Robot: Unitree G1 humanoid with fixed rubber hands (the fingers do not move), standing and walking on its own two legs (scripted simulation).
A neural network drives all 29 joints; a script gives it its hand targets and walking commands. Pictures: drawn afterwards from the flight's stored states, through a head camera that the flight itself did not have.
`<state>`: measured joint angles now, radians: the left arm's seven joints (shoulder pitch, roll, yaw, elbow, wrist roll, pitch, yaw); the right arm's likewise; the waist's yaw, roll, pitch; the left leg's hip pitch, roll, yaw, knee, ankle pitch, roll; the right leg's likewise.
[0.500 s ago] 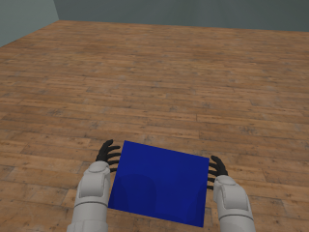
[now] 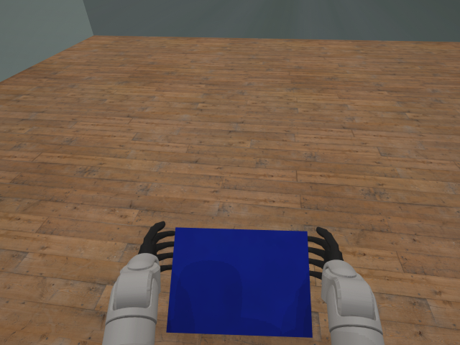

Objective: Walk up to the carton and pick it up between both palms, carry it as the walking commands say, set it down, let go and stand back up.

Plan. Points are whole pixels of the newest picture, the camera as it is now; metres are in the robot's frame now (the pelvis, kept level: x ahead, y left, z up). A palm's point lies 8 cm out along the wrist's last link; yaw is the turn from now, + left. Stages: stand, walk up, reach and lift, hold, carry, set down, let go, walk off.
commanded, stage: hold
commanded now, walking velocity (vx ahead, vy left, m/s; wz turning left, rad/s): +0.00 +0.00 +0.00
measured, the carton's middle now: (238, 276) +0.31 +0.01 -0.06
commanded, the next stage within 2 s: carry in 0.84 s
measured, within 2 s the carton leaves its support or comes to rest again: neither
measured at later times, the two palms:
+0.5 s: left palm (143, 265) +0.26 +0.17 +0.05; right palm (330, 278) +0.25 -0.15 +0.04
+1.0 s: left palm (161, 237) +0.32 +0.15 +0.06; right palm (330, 252) +0.30 -0.16 +0.04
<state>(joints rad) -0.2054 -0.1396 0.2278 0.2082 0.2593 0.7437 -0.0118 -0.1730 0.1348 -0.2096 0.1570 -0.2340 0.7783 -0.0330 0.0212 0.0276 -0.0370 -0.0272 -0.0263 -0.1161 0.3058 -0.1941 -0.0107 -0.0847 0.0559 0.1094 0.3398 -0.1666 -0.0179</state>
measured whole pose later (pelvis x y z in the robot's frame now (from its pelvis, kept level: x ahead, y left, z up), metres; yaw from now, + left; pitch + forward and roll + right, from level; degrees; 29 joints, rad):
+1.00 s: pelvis +0.01 +0.00 -0.01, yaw -2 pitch +0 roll +1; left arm -0.32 -0.12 0.23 0.22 0.20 0.78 0.13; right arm -0.28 0.16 -0.20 0.19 -0.18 0.81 -0.20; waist 0.01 0.00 -0.10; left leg -0.18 0.00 -0.01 0.50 -0.32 0.00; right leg -0.26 0.07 0.12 0.54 -0.27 -0.03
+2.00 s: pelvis +0.51 -0.31 -0.02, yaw -6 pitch +4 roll -1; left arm -0.34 -0.18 0.16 -0.18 0.09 1.16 0.26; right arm -0.28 0.15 -0.24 -0.25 -0.11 1.22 -0.20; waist -0.01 0.07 -0.08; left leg -0.15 0.22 0.09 0.63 -0.43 -0.08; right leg -0.36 -0.01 -0.16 0.52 -0.23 -0.05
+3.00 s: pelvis +1.13 -0.70 +0.00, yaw -5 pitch +3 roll +2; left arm -0.26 -0.15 0.15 -0.26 0.07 1.19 0.23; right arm -0.25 0.15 -0.16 -0.28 -0.12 1.22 -0.21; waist 0.06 0.01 -0.01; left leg -0.53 0.02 0.17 0.68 -0.27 0.00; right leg -0.03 0.00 -0.13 0.27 -0.30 -0.06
